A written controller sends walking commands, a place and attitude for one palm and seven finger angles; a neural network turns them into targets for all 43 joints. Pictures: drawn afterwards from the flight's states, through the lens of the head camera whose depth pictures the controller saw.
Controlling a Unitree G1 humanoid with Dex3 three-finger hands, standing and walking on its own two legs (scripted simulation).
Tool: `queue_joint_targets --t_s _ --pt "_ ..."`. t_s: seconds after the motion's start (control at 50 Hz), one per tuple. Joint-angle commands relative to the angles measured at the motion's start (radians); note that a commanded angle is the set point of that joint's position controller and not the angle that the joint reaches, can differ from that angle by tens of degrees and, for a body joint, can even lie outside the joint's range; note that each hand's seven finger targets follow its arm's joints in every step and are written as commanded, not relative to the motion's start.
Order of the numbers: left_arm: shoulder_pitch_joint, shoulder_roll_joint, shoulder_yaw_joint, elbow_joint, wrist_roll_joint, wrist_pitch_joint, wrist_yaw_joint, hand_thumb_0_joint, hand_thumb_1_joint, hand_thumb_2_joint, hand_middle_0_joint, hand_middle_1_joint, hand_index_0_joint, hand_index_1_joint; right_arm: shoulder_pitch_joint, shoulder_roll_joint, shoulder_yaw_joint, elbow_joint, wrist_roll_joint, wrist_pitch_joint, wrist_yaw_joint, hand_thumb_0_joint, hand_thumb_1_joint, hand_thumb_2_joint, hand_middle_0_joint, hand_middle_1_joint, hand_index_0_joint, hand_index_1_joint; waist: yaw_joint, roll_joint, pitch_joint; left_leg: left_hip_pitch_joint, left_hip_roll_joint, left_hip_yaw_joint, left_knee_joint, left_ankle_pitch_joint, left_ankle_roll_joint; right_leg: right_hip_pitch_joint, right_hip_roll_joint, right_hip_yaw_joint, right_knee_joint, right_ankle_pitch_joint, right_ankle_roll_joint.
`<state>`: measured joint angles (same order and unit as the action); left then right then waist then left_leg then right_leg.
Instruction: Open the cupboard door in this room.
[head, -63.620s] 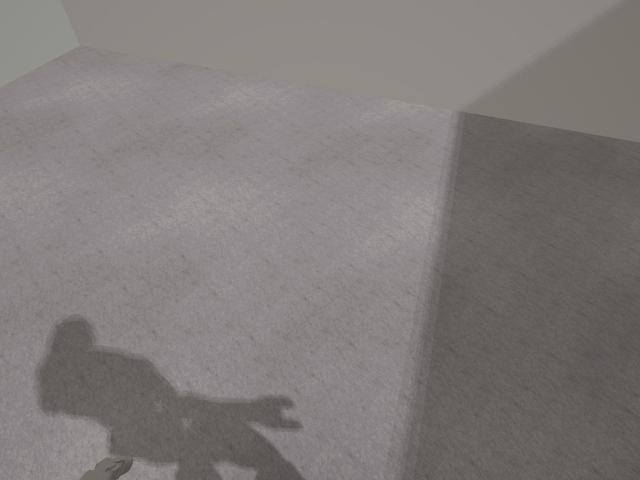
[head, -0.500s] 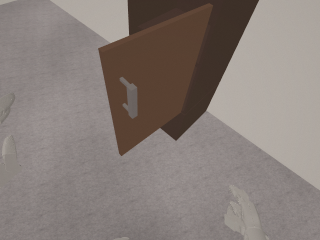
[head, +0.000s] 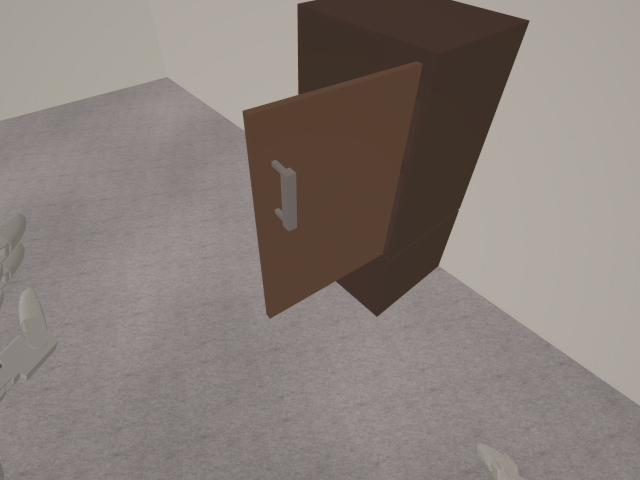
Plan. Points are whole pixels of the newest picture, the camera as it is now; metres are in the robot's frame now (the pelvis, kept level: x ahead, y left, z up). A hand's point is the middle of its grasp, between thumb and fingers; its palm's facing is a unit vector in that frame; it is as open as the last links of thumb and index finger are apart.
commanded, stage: stop stepping back and stand still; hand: left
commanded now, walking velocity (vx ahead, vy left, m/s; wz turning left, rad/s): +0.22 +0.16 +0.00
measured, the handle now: (283, 195) +0.62 +0.13 +0.00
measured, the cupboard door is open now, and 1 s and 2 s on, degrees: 85 85 85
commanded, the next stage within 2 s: let the arm hang, fingers relaxed in 0.42 s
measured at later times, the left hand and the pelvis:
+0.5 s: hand (12, 383) +0.15 +0.29 +0.15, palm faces +0.49 -0.76 -0.42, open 7.4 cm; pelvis -0.03 +0.01 -0.02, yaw +3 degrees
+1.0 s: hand out of the picture -0.03 +0.20 -0.17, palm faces +0.12 -0.97 -0.23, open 7.0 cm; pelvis -0.05 -0.01 -0.01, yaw +7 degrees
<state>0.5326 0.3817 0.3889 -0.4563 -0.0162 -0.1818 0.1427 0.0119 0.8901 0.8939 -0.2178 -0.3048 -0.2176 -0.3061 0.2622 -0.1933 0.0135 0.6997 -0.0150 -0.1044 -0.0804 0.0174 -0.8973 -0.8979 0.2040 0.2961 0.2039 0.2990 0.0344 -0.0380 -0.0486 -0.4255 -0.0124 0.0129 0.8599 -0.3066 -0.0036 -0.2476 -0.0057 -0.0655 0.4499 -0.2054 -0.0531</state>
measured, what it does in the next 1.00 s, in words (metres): steps on the spot: left foot, then right foot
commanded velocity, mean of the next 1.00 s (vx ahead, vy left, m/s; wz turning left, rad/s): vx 0.05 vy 0.00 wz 0.00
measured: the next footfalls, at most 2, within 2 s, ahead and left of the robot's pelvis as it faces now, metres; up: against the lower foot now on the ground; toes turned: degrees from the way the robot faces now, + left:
left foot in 0.14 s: +0.01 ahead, +0.13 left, +0.00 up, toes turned +5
right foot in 0.74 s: +0.05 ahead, -0.11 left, +0.00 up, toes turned +9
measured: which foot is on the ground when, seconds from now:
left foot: up 0.00-0.12, down 0.14-1.00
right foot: down 0.00-0.50, up 0.52-0.72, down 0.74-1.00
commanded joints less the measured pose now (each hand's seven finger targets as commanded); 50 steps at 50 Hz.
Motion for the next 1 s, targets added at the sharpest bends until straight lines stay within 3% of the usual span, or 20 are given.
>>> queue_joint_targets --t_s 0.0,0.08,0.16,0.22,0.26,0.32,0.34,0.42,0.44,0.48,0.5,0.54,0.58,0.66,0.7,0.72,0.76,0.8,0.9,0.98 --pt "-0.107 0.190 0.088 -0.096 0.009 -0.052 0.023 0.000 0.900 0.900 -0.200 -0.300 -0.200 -0.300 -0.122 -0.124 -0.050 -0.176 0.002 -0.072 -0.033 0.000 -0.900 -0.900 0.200 0.300 0.200 0.300 -0.041 -0.053 0.047 0.095 0.037 0.048 -0.136 -0.075 0.027 -0.155 -0.258 0.239 -0.274 -0.416 -0.056" --pt "-0.069 0.209 0.118 -0.199 0.009 -0.062 0.035 0.000 0.900 0.900 -0.200 -0.300 -0.200 -0.300 -0.086 -0.128 -0.048 -0.196 -0.003 -0.086 -0.034 0.000 -0.900 -0.900 0.200 0.300 0.200 0.300 -0.046 -0.006 -0.010 0.195 0.020 0.066 -0.472 -0.095 0.056 -0.017 -0.204 0.222 -0.170 -0.357 -0.025" --pt "-0.052 0.244 0.168 -0.280 0.007 -0.090 0.040 0.000 0.900 0.900 -0.200 -0.300 -0.200 -0.300 -0.091 -0.157 -0.060 -0.243 0.007 -0.095 -0.019 0.000 -0.900 -0.900 0.200 0.300 0.200 0.300 -0.037 0.236 -0.054 0.204 0.224 -0.204 -0.531 0.117 0.115 -0.010 -0.020 0.007 0.206 -0.007 0.055" --pt "-0.061 0.226 0.163 -0.220 0.015 -0.092 0.038 0.000 0.900 0.900 -0.200 -0.300 -0.200 -0.300 -0.104 -0.147 -0.050 -0.214 0.006 -0.097 -0.020 0.000 -0.900 -0.900 0.200 0.300 0.200 0.300 -0.040 0.224 0.076 0.040 0.209 -0.132 -0.563 -0.031 0.106 0.025 -0.020 0.003 0.138 -0.111 0.051" --pt "-0.084 0.222 0.155 -0.161 0.010 -0.089 0.035 0.000 0.900 0.900 -0.200 -0.300 -0.200 -0.300 -0.105 -0.155 -0.056 -0.211 0.008 -0.101 -0.021 0.000 -0.900 -0.900 0.200 0.300 0.200 0.300 -0.046 0.088 0.100 -0.010 0.138 -0.059 -0.464 -0.069 0.078 0.051 -0.053 0.104 0.050 -0.068 0.026" --pt "-0.109 0.217 0.142 -0.102 0.002 -0.084 0.025 0.000 0.900 0.900 -0.200 -0.300 -0.200 -0.300 -0.074 -0.137 -0.067 -0.191 0.013 -0.089 -0.009 0.000 -0.900 -0.900 0.200 0.300 0.200 0.300 -0.044 -0.169 0.046 0.001 0.010 0.053 -0.059 -0.152 0.034 -0.020 -0.266 0.448 -0.226 -0.411 -0.084" --pt "-0.119 0.214 0.142 -0.101 0.002 -0.082 0.024 0.000 0.900 0.900 -0.200 -0.300 -0.200 -0.300 -0.079 -0.137 -0.069 -0.189 0.014 -0.086 -0.006 0.000 -0.900 -0.900 0.200 0.300 0.200 0.300 -0.033 -0.175 0.038 -0.018 0.026 0.032 0.035 -0.169 0.035 -0.013 -0.302 0.458 -0.250 -0.400 -0.114" --pt "-0.110 0.182 0.113 -0.147 -0.002 -0.071 0.019 0.000 0.900 0.900 -0.200 -0.300 -0.200 -0.300 -0.084 -0.115 -0.037 -0.191 0.006 -0.078 -0.002 0.000 -0.900 -0.900 0.200 0.300 0.200 0.300 -0.067 -0.046 0.020 0.250 0.062 0.020 -0.330 -0.029 0.043 -0.175 -0.201 0.191 -0.098 -0.279 -0.042" --pt "-0.111 0.181 0.109 -0.180 -0.007 -0.076 0.016 0.000 0.900 0.900 -0.200 -0.300 -0.200 -0.300 -0.089 -0.131 -0.037 -0.197 0.002 -0.082 -0.010 0.000 -0.900 -0.900 0.200 0.300 0.200 0.300 -0.067 0.083 0.036 0.263 0.076 -0.045 -0.470 -0.064 0.043 -0.183 -0.126 0.133 0.021 -0.297 -0.006" --pt "-0.121 0.206 0.134 -0.285 0.008 -0.104 0.029 0.000 0.900 0.900 -0.200 -0.300 -0.200 -0.300 -0.110 -0.140 -0.044 -0.226 -0.004 -0.094 -0.012 0.000 -0.900 -0.900 0.200 0.300 0.200 0.300 -0.035 0.344 0.033 0.201 0.309 -0.374 -0.685 -0.196 0.123 -0.196 -0.014 0.035 0.318 -0.242 0.060" --pt "-0.182 -0.064 -0.279 0.523 0.051 0.062 -0.100 0.000 0.900 0.900 -0.200 -0.300 -0.200 -0.300 -0.076 -0.324 -0.121 0.011 -0.012 -0.117 0.071 0.000 -0.900 -0.900 0.200 0.300 0.200 0.300 -0.149 0.306 0.157 0.105 0.315 -0.421 -0.513 0.240 0.202 -0.382 -0.033 0.072 0.529 -0.257 0.067" --pt "-0.145 -0.094 -0.260 0.533 0.059 0.205 -0.131 0.000 0.900 0.900 -0.200 -0.300 -0.200 -0.300 0.014 -0.205 -0.092 -0.030 -0.025 0.006 0.066 0.000 -0.900 -0.900 0.200 0.300 0.200 0.300 -0.115 0.224 0.033 0.171 0.307 -0.345 -0.447 0.699 0.219 -0.345 -0.016 0.138 0.664 -0.315 0.065" --pt "-0.207 -0.112 -0.299 0.612 0.055 0.197 -0.130 0.000 0.900 0.900 -0.200 -0.300 -0.200 -0.300 0.002 -0.201 -0.086 -0.028 -0.043 0.010 0.054 0.000 -0.900 -0.900 0.200 0.300 0.200 0.300 -0.086 0.001 -0.024 0.263 0.289 -0.307 -0.385 0.806 0.217 -0.317 -0.014 0.133 0.558 -0.352 0.074" --pt "-0.215 -0.045 -0.309 0.867 0.046 0.185 -0.131 0.000 0.900 0.900 -0.200 -0.300 -0.200 -0.300 -0.066 -0.215 -0.064 0.018 -0.020 0.064 0.067 0.000 -0.900 -0.900 0.200 0.300 0.200 0.300 -0.003 0.041 -0.036 0.138 0.151 -0.128 -0.374 0.468 0.093 0.013 0.004 0.084 0.139 -0.055 0.065" --pt "-0.214 0.050 -0.310 0.975 0.049 0.176 -0.129 0.000 0.900 0.900 -0.200 -0.300 -0.200 -0.300 -0.053 -0.113 -0.046 0.033 -0.002 0.088 0.073 0.000 -0.900 -0.900 0.200 0.300 0.200 0.300 -0.026 -0.056 0.014 0.048 -0.002 -0.031 -0.276 -0.057 0.009 0.021 -0.196 0.391 -0.109 0.028 -0.006" --pt "-0.260 0.082 -0.316 1.014 0.046 0.179 -0.134 0.000 0.900 0.900 -0.200 -0.300 -0.200 -0.300 -0.004 -0.104 -0.043 0.055 -0.005 0.102 0.077 0.000 -0.900 -0.900 0.200 0.300 0.200 0.300 -0.062 -0.050 0.053 0.108 -0.007 -0.003 -0.249 -0.125 0.012 -0.088 -0.254 0.427 -0.169 -0.113 -0.050" --pt "-0.323 0.049 -0.335 1.086 0.041 0.189 -0.137 0.000 0.900 0.900 -0.200 -0.300 -0.200 -0.300 0.034 -0.099 -0.043 0.114 -0.009 0.120 0.085 0.000 -0.900 -0.900 0.200 0.300 0.200 0.300 -0.091 -0.022 0.073 0.224 -0.007 -0.012 -0.266 -0.059 0.025 -0.235 -0.154 0.326 -0.186 -0.396 -0.028" --pt "-0.328 0.001 -0.346 1.181 0.035 0.187 -0.129 0.000 0.900 0.900 -0.200 -0.300 -0.200 -0.300 0.034 -0.097 -0.040 0.167 -0.008 0.121 0.074 0.000 -0.900 -0.900 0.200 0.300 0.200 0.300 -0.078 -0.113 0.092 0.216 0.003 -0.030 -0.270 0.027 0.025 -0.183 -0.123 0.290 -0.181 -0.284 -0.018" --pt "-0.289 -0.043 -0.338 1.304 0.028 0.186 -0.125 0.000 0.900 0.900 -0.200 -0.300 -0.200 -0.300 0.024 -0.109 -0.043 0.235 -0.019 0.114 0.065 0.000 -0.900 -0.900 0.200 0.300 0.200 0.300 -0.044 0.189 0.068 0.126 0.084 -0.140 -0.477 -0.007 0.039 -0.023 -0.054 0.189 -0.086 -0.155 0.009" --pt "-0.301 -0.020 -0.335 1.384 0.028 0.182 -0.126 0.000 0.900 0.900 -0.200 -0.300 -0.200 -0.300 0.044 -0.132 -0.053 0.277 -0.015 0.111 0.062 0.000 -0.900 -0.900 0.200 0.300 0.200 0.300 -0.041 0.065 0.066 0.122 0.077 -0.127 -0.500 -0.028 0.035 0.019 -0.059 0.184 -0.105 -0.158 0.001"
